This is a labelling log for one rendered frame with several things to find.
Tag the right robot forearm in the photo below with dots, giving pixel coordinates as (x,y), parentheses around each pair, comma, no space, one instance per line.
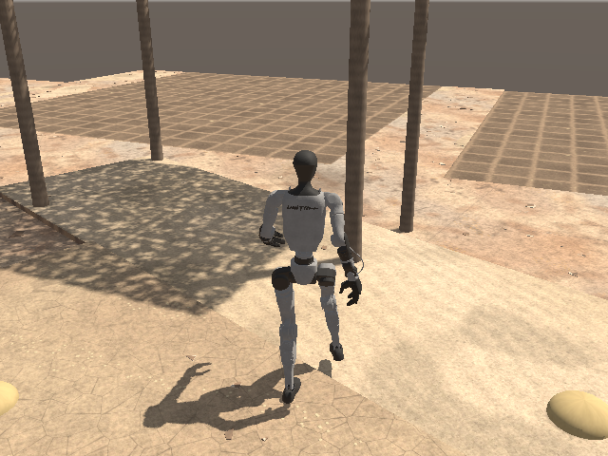
(345,254)

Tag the robot left upper arm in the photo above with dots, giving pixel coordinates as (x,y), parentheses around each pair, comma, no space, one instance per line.
(270,212)

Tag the robot right upper arm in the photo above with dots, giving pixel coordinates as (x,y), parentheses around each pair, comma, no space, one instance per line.
(334,202)

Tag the robot right shin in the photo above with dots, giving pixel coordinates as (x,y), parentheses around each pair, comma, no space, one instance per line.
(332,320)

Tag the robot left hand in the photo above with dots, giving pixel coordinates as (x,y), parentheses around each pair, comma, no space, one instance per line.
(276,239)

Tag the robot right hand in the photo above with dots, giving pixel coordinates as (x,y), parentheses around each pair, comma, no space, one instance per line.
(356,287)

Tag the left robot foot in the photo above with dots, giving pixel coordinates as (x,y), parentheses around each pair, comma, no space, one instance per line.
(289,394)

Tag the left robot forearm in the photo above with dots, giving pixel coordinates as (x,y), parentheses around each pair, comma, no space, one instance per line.
(267,240)

